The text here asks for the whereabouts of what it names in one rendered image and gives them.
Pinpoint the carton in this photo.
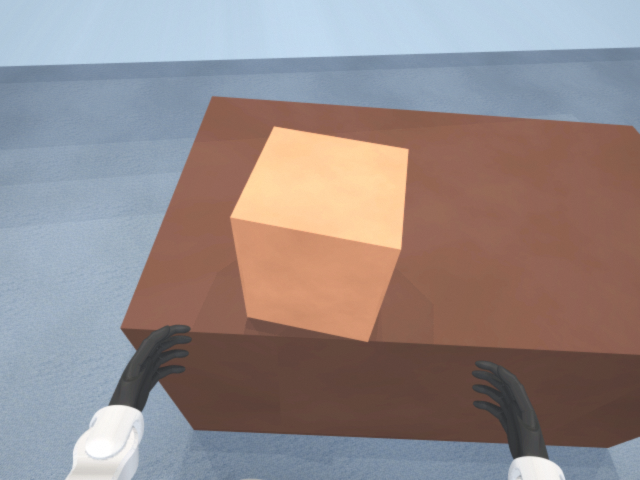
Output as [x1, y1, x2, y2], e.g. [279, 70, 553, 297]
[230, 127, 409, 342]

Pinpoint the left robot hand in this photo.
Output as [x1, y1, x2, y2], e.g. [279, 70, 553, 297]
[108, 325, 192, 412]

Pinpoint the pedestal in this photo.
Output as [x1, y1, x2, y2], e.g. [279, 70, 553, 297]
[120, 96, 640, 448]

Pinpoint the right robot hand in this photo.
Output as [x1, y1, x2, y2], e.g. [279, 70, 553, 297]
[472, 361, 549, 460]

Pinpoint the right robot forearm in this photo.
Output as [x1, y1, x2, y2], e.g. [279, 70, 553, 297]
[508, 456, 565, 480]

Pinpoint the left robot forearm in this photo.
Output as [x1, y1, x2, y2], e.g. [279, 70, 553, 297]
[65, 405, 144, 480]

